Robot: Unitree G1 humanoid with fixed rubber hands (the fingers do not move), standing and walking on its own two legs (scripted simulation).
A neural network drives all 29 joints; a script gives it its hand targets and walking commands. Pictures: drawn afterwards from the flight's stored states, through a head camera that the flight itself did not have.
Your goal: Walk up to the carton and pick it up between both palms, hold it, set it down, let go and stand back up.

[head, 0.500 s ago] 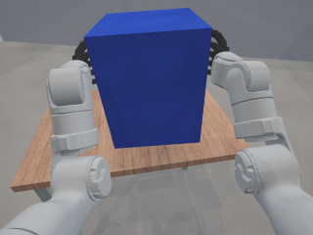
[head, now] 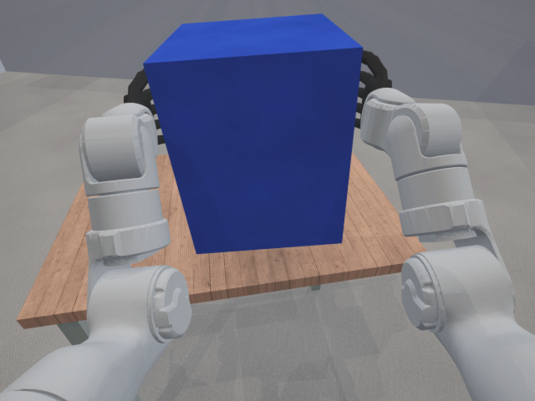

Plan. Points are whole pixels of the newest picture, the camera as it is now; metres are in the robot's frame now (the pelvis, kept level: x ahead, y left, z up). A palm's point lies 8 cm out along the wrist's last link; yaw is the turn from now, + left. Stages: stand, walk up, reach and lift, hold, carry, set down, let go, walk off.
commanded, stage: hold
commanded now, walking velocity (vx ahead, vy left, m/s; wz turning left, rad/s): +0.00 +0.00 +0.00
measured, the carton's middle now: (260, 131) +0.39 +0.01 +0.27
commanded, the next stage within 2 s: set down in 1.02 s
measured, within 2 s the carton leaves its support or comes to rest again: neither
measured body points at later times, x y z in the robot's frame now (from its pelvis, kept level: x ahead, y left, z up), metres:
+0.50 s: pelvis +0.00 +0.00 +0.00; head -0.07 +0.00 +0.44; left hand +0.37 +0.16 +0.30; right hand +0.38 -0.14 +0.32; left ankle +0.01 +0.12 -0.76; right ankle +0.00 -0.11 -0.76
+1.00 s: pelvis +0.00 +0.00 +0.00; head -0.07 +0.00 +0.44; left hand +0.37 +0.16 +0.30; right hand +0.38 -0.14 +0.32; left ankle +0.01 +0.12 -0.76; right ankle +0.00 -0.11 -0.76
